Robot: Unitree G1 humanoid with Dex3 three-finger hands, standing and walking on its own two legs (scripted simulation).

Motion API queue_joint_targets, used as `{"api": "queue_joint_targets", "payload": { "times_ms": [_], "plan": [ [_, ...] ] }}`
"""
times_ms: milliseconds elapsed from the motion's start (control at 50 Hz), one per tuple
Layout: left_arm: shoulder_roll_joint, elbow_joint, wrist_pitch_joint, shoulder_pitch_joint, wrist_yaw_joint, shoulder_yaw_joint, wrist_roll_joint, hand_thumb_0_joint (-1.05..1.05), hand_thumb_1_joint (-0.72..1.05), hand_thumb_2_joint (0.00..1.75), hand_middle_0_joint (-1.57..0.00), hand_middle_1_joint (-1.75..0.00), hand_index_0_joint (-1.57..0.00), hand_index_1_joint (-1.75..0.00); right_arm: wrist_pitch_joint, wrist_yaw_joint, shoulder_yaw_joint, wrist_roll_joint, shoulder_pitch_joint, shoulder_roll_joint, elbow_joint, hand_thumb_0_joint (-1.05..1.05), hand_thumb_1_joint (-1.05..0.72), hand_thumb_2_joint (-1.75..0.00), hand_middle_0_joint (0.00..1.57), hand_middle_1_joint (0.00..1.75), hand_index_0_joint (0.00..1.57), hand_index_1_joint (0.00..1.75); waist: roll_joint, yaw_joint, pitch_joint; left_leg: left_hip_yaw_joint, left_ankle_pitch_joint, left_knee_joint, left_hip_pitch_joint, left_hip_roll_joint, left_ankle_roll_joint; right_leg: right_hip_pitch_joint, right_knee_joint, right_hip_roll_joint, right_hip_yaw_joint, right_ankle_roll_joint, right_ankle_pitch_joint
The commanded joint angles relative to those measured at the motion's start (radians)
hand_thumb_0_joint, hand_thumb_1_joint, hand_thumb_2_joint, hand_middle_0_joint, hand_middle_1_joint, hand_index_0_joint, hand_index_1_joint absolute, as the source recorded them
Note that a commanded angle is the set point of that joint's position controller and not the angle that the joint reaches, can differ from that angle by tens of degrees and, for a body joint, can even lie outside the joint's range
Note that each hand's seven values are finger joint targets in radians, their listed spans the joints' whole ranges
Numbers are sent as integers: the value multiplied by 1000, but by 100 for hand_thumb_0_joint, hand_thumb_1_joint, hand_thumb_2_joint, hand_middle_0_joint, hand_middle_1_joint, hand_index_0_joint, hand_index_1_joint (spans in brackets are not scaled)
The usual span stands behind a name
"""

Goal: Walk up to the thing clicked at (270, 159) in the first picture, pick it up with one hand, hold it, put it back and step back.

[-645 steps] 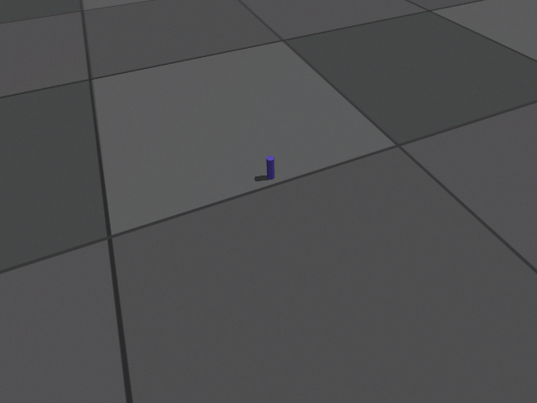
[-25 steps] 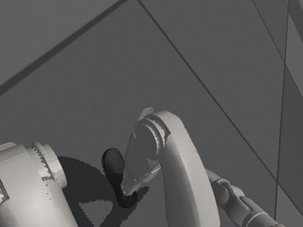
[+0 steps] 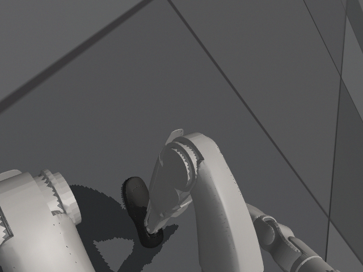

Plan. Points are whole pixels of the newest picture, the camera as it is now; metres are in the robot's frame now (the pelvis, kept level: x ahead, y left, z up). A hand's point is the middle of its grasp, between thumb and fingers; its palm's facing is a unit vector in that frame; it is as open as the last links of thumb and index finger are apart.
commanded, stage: settle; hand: left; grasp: from the side
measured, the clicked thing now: out of the picture +0.45 +0.31 -0.22
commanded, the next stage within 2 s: lift in 1.76 s
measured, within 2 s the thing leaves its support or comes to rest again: neither
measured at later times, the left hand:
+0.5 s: hand out of the picture +0.44 +0.32 -0.07, palm faces +0.32 -0.95 -0.06, open 5.0 cm
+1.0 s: hand out of the picture +0.45 +0.32 +0.00, palm faces +0.31 -0.95 -0.06, open 4.9 cm
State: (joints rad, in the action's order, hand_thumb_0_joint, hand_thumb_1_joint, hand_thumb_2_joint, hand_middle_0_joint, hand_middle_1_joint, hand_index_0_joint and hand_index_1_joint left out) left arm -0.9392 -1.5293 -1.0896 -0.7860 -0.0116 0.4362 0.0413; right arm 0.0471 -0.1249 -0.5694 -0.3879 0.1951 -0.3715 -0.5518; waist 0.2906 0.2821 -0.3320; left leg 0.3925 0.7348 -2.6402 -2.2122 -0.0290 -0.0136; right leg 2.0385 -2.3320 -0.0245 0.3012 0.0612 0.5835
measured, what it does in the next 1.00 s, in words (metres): stands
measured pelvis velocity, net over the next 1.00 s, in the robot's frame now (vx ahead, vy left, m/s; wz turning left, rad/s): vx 0.03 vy -0.02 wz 0.16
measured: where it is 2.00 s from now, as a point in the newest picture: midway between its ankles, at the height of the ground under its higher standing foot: (105, 252)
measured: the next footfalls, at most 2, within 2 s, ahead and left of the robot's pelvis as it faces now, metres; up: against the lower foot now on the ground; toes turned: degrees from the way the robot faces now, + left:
none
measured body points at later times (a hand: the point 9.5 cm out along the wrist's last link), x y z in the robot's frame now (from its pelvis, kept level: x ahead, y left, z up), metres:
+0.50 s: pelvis +0.01 -0.01 +0.02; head +0.21 +0.16 +0.38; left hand +0.42 +0.37 -0.07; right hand +0.17 -0.25 -0.05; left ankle +0.08 +0.12 -0.26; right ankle +0.15 -0.12 -0.26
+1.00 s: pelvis +0.03 -0.02 +0.05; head +0.23 +0.10 +0.43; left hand +0.42 +0.37 +0.00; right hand +0.20 -0.26 -0.06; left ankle +0.08 +0.12 -0.26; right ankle +0.15 -0.12 -0.26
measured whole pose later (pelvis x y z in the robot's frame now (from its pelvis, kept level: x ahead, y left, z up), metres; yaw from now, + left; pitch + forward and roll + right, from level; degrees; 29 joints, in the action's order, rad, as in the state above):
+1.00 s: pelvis +0.03 -0.02 +0.05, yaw +9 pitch +32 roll -9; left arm -0.56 -0.98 -0.60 -0.71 -0.22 0.42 0.11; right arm 0.07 -0.07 -0.14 -0.10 -0.07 -0.31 -0.61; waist 0.02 0.17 0.04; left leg 0.14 0.72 -2.40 -2.24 -0.03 -0.01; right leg 2.17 -2.29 0.05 0.11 0.01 0.67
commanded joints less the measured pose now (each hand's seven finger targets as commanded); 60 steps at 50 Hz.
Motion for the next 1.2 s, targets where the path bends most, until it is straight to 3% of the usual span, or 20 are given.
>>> {"api": "queue_joint_targets", "payload": {
  "times_ms": [0, 40, 60, 160, 360, 380, 420, 460, 500, 560, 620, 660, 680, 800, 900, 960, 1020, 1080, 1140, 1180],
  "plan": [
    [-142, 244, -60, -255, -3, 19, 14, 0, 66, 134, -139, -143, -138, -144, 19, 17, 144, 9, -74, -368, -17, 0, -90, -90, 20, 30, 20, 30, -678, 139, 626, -79, -229, 359, 480, -64, 49, -273, 129, -56, 53, -63, -211],
    [-137, 290, -36, -228, -13, 19, 5, 0, 65, 135, -140, -144, -139, -146, 26, 16, 161, 18, -88, -362, -20, 0, -89, -90, 20, 30, 20, 30, -710, 114, 653, -84, -258, 370, 517, -67, 55, -260, 123, -51, 46, -65, -221],
    [-115, 302, -19, -223, -17, 2, -2, 0, 65, 136, -142, -146, -141, -147, 31, 16, 171, 22, -100, -360, -20, 0, -90, -90, 20, 30, 20, 30, -721, 121, 659, -85, -264, 378, 520, -66, 57, -251, 120, -49, 45, -67, -221],
    [-98, 424, 56, -192, -25, 40, 18, 0, 60, 135, -141, -145, -140, -147, 41, 13, 220, 58, -145, -344, -12, 0, -89, -90, 20, 30, 20, 30, -709, 67, 723, -114, -236, 401, 491, -57, 49, -251, 132, -41, 20, -73, -201],
    [51, 606, 207, -209, -81, -37, 46, 0, 56, 129, -139, -142, -139, -143, 37, 13, 337, 149, -252, -293, -12, 0, -88, -89, 20, 30, 20, 30, -624, 26, 780, -174, -72, 443, 351, -29, 14, -196, 172, -28, -34, -85, -90],
    [41, 618, 221, -204, -86, -13, 54, 0, 57, 129, -138, -141, -138, -142, 34, 15, 348, 161, -266, -288, -13, 0, -88, -89, 20, 30, 20, 30, -613, 8, 794, -183, -69, 443, 339, -24, 9, -201, 180, -28, -41, -85, -86],
    [50, 642, 247, -202, -99, -13, 57, 0, 58, 127, -138, -140, -137, -141, 30, 18, 370, 179, -280, -282, -12, 0, -88, -89, 20, 30, 20, 30, -607, -6, 805, -187, -59, 460, 343, -20, 8, -166, 177, -21, -49, -88, -70],
    [112, 638, 274, -177, -115, -36, 70, 0, 62, 129, -138, -141, -138, -142, 29, 19, 387, 197, -299, -272, -14, 0, -87, -89, 20, 30, 20, 30, -599, -11, 815, -192, -74, 470, 368, -18, 10, -140, 182, -16, -55, -91, -77],
    [79, 695, 291, -207, -119, -11, 71, 0, 61, 129, -138, -141, -138, -142, 29, 24, 408, 209, -322, -267, -23, 0, -88, -89, 20, 30, 20, 30, -611, -33, 866, -202, -90, 478, 380, -15, 9, -152, 182, -14, -66, -95, -81],
    [99, 717, 324, -206, -125, -18, 64, 0, 60, 128, -136, -139, -136, -140, 31, 29, 431, 226, -334, -248, -19, 0, -88, -89, 20, 30, 20, 30, -608, -50, 901, -227, -103, 490, 384, -9, 5, -160, 196, -9, -85, -98, -80],
    [84, 772, 341, -218, -135, 11, 76, 0, 60, 127, -136, -139, -135, -140, 32, 37, 451, 243, -350, -238, -11, 0, -88, -89, 20, 30, 20, 30, -623, -72, 970, -244, -136, 499, 411, -4, 7, -176, 200, -2, -102, -100, -97],
    [125, 775, 358, -220, -149, -8, 76, 0, 62, 127, -138, -140, -137, -141, 32, 42, 471, 249, -371, -232, -22, 0, -88, -89, 20, 30, 20, 30, -603, -64, 977, -255, -155, 502, 412, -2, 6, -178, 205, 1, -110, -99, -105],
    [103, 763, 365, -211, -153, 17, 81, 0, 60, 127, -137, -140, -137, -141, 31, 45, 469, 256, -374, -224, -26, 0, -88, -89, 20, 30, 20, 30, -607, -74, 982, -258, -162, 504, 415, -2, 5, -173, 205, 2, -115, -100, -108],
    [150, 733, 397, -197, -184, 6, 90, 0, 56, 127, -138, -141, -138, -142, 20, 57, 494, 277, -392, -194, -23, 0, -89, -89, 20, 30, 20, 30, -520, -82, 1015, -291, -164, 503, 370, 5, -12, -237, 245, 5, -145, -93, -107],
    [145, 744, 413, -196, -200, 29, 88, 0, 55, 128, -138, -142, -138, -143, 13, 66, 515, 287, -405, -187, -23, 0, -89, -90, 20, 30, 20, 30, -529, -101, 1065, -299, -204, 524, 419, 6, -7, -249, 253, 12, -155, -95, -125],
    [182, 748, 419, -225, -211, 20, 96, 0, 53, 128, -139, -142, -139, -143, 8, 69, 521, 291, -410, -179, -25, 0, -89, -89, 20, 30, 20, 30, -513, -96, 1057, -304, -215, 533, 414, 8, -8, -249, 260, 16, -161, -96, -134],
    [152, 734, 429, -206, -201, 50, 85, 0, 52, 129, -140, -142, -139, -144, 5, 72, 530, 292, -418, -175, -23, 0, -89, -90, 20, 30, 20, 30, -504, -118, 1088, -310, -227, 540, 432, 8, -10, -272, 269, 16, -169, -95, -137],
    [200, 770, 426, -254, -207, 16, 88, 0, 52, 130, -141, -144, -140, -145, 0, 73, 537, 294, -413, -165, -24, 0, -89, -90, 20, 30, 20, 30, -516, -104, 1083, -314, -208, 556, 439, 10, -9, -250, 276, 19, -173, -98, -119],
    [195, 741, 429, -249, -207, 27, 85, 0, 53, 130, -141, -143, -140, -144, -4, 76, 541, 297, -419, -167, -25, 0, -89, -90, 20, 30, 20, 30, -503, -106, 1060, -315, -203, 567, 434, 11, -10, -240, 285, 21, -175, -98, -110],
    [173, 772, 426, -261, -202, 40, 80, 0, 52, 130, -143, -144, -142, -145, -4, 76, 543, 295, -423, -161, -16, 0, -89, -90, 20, 30, 20, 30, -500, -122, 1110, -322, -206, 567, 440, 13, -12, -283, 293, 20, -183, -96, -113]
  ]
}}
